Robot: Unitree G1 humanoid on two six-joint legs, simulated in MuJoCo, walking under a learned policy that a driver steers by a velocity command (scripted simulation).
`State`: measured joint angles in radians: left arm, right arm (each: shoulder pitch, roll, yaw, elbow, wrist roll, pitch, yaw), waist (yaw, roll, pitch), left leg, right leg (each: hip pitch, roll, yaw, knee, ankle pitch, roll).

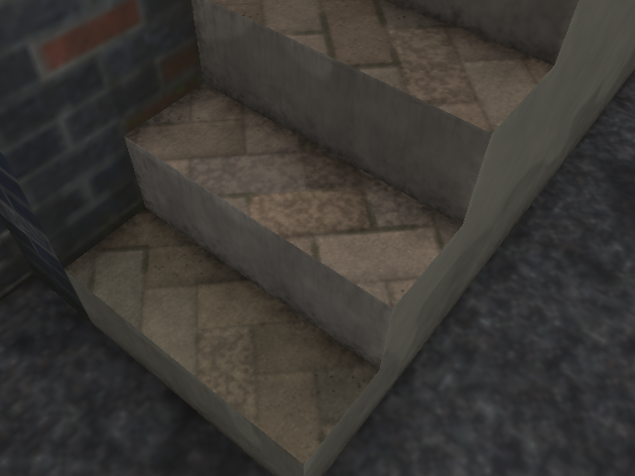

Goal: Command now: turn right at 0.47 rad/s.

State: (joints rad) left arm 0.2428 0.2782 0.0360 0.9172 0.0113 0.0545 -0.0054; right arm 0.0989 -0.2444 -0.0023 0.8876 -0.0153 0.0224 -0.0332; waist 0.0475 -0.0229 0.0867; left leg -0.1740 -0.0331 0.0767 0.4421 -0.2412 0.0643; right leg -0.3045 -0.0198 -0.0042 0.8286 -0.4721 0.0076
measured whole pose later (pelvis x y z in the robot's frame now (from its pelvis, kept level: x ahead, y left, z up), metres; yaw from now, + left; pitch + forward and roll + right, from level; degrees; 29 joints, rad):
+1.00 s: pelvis +0.04 -0.02 +0.01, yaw -33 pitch +0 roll -1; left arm 0.21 0.31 0.03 0.86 0.02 0.06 0.01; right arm 0.18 -0.25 0.02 0.83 -0.01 0.00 -0.03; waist 0.00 -0.05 0.07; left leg -0.20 -0.03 -0.05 0.41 -0.20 0.04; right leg -0.26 0.09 0.14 0.72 -0.46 0.03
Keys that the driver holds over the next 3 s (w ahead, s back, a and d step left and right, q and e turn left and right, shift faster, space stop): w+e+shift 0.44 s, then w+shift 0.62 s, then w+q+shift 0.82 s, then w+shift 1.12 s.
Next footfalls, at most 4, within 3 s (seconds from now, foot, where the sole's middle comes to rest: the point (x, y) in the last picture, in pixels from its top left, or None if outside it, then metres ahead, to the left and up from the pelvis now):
0.16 right None -0.01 -0.11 -0.78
0.80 left None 0.13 0.04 -0.78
1.36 right None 0.04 -0.32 -0.78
1.70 left None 0.25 -0.28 -0.78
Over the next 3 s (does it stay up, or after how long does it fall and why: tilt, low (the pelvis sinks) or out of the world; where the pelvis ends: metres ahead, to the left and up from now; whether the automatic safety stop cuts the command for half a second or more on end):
stays up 0.47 -0.73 0.00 its command is cut before an obstacle from the start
